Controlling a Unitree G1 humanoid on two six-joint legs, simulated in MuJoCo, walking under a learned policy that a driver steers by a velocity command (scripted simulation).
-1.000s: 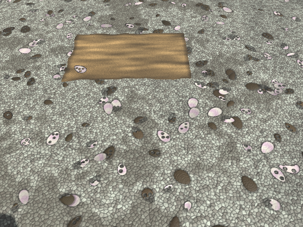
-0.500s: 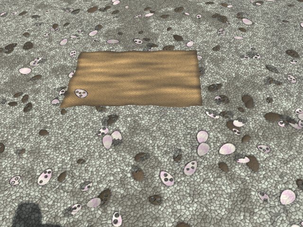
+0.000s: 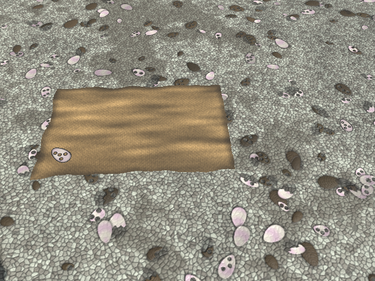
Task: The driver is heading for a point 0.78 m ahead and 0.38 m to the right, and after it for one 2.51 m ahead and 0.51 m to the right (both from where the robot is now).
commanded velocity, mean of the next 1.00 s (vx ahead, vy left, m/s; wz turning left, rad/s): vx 0.21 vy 0.00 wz -0.55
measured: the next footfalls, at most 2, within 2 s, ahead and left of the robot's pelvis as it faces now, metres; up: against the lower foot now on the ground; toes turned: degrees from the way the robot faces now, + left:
right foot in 0.34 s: +0.32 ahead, -0.14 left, +0.00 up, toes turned -13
left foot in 0.74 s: +0.27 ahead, +0.09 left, +0.00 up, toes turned -27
